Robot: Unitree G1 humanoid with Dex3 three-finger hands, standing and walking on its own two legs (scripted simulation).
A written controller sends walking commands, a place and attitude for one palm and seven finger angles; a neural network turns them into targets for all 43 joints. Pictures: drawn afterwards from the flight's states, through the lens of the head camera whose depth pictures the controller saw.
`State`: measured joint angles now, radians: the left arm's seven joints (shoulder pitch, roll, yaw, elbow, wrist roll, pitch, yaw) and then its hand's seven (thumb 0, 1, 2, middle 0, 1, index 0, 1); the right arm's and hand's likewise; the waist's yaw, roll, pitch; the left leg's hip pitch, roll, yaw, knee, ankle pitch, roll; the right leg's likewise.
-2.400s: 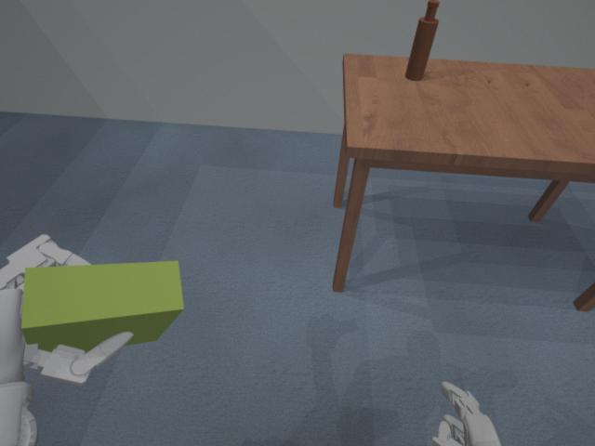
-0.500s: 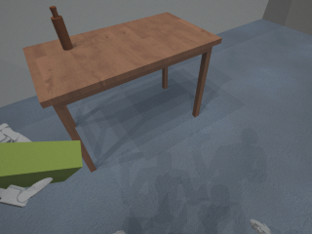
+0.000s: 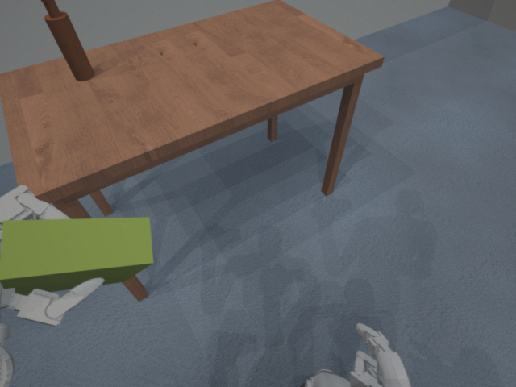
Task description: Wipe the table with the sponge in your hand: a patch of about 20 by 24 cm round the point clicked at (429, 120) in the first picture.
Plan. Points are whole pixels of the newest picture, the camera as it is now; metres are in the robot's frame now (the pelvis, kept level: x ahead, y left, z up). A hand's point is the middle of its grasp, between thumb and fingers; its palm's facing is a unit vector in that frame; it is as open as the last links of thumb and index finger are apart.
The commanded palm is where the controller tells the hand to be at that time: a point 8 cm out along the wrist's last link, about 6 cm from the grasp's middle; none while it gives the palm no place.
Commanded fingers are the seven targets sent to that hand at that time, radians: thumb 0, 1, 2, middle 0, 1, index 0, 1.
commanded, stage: turn to face it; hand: left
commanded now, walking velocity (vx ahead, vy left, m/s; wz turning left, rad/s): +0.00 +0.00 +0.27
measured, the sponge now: (98, 256) +0.23 +0.20 +0.16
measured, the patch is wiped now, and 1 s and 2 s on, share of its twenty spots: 0.00 0.00 0.00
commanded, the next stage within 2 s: take the last steps up to it in 0.34 s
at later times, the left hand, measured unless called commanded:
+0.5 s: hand (52, 248) +0.23 +0.24 +0.17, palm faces +0.52 -0.77 -0.36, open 9.3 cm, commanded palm +0.18 +0.27 +0.18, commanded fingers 0.00 0.10 1.30 -1.20 -1.60 -1.20 -1.60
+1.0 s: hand (79, 254) +0.23 +0.22 +0.16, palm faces +0.50 -0.73 -0.47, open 9.3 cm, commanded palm +0.17 +0.25 +0.18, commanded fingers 0.00 0.10 1.30 -1.20 -1.60 -1.20 -1.60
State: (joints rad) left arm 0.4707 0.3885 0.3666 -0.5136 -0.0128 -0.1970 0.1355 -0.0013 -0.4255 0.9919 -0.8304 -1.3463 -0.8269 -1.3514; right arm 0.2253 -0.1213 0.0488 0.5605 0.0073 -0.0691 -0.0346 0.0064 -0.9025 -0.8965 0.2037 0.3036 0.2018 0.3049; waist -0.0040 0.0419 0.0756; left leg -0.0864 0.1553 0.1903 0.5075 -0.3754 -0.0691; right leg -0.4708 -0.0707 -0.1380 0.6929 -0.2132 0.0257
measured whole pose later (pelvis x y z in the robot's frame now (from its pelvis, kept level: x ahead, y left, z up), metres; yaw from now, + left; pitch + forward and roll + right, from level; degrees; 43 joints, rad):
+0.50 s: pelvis +0.05 -0.02 -0.01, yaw +6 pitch -2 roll +0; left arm 0.50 0.37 0.37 -0.55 -0.02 -0.21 0.18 0.00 -0.43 0.99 -0.83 -1.35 -0.83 -1.35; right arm 0.22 -0.22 -0.02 0.58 0.00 -0.04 -0.07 0.01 -0.91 -0.90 0.19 0.30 0.19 0.30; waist 0.00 -0.06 0.03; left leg -0.27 0.03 0.08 0.62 -0.31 0.02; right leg -0.36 -0.07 -0.19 0.68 -0.35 -0.01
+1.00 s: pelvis +0.07 -0.05 +0.01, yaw +11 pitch +0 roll +2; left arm 0.51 0.33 0.31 -0.41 0.00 -0.21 0.13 0.00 -0.43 1.00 -0.83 -1.35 -0.83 -1.35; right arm 0.24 -0.25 -0.02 0.66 0.01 -0.02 -0.06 0.01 -0.91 -0.90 0.20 0.30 0.20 0.30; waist -0.01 0.02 0.03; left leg -0.50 0.08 0.07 0.95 -0.30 -0.02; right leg -0.15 -0.06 -0.16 0.43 -0.28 -0.02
